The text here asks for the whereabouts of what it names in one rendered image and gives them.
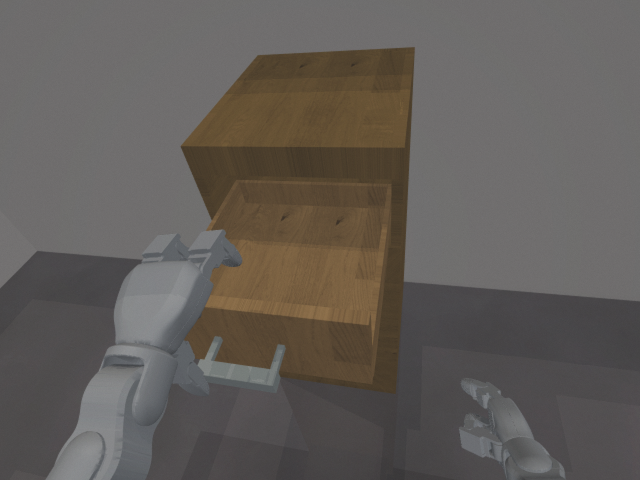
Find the handle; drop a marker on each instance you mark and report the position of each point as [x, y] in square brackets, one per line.
[241, 376]

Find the left robot hand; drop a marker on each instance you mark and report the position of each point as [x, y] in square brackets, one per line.
[161, 299]

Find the robot left forearm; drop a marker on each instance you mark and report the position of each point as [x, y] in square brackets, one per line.
[120, 410]

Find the cabinet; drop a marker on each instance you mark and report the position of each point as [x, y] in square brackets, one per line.
[338, 116]

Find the drawer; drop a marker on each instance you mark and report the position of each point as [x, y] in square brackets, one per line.
[314, 259]

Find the robot right forearm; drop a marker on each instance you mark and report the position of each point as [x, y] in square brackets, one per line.
[526, 459]

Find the right robot hand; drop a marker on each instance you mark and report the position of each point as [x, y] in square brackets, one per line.
[485, 437]

